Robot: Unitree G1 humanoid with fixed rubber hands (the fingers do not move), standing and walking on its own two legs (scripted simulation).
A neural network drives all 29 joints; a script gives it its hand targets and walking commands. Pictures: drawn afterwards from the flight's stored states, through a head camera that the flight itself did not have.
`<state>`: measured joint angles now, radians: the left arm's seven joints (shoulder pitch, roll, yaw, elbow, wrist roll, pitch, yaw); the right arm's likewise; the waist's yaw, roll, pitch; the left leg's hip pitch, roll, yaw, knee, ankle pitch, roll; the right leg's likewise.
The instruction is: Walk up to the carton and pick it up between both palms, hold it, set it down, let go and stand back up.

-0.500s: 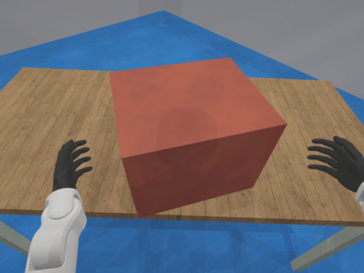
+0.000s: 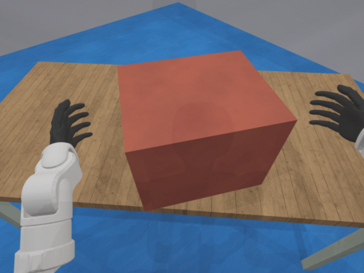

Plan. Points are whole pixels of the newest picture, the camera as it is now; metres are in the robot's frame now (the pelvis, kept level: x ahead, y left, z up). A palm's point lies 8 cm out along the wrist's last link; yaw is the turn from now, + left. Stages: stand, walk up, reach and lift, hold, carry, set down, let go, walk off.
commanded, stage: reach and lift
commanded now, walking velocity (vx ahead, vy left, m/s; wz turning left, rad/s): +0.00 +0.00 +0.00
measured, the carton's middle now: (193, 128) +0.47 +0.04 +0.06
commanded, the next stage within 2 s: none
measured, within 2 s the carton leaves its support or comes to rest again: neither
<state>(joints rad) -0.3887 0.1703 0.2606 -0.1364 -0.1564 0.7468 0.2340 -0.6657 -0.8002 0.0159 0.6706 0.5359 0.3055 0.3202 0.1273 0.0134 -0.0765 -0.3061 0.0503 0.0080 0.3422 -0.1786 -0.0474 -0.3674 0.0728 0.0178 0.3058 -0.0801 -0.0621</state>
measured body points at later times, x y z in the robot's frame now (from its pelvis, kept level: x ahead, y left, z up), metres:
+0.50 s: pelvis +0.00 +0.00 +0.00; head +0.07 -0.02 +0.44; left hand +0.37 +0.29 +0.18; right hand +0.50 -0.24 +0.20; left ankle -0.01 +0.15 -0.75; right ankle +0.04 -0.08 -0.75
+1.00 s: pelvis +0.00 -0.01 +0.00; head +0.09 -0.03 +0.44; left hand +0.41 +0.29 +0.17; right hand +0.54 -0.22 +0.20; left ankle -0.01 +0.15 -0.75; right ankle +0.03 -0.08 -0.75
